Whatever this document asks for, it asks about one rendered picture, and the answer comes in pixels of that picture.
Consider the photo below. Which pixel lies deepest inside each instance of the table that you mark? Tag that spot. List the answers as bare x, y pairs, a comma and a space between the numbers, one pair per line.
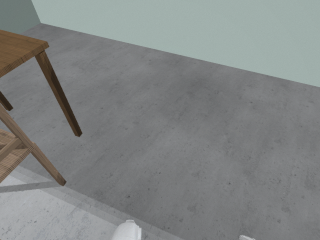
16, 49

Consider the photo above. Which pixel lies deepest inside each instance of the left robot thigh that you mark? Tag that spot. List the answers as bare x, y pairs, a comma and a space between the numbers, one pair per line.
127, 231

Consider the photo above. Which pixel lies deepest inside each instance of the chair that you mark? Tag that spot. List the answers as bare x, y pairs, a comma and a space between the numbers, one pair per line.
16, 146

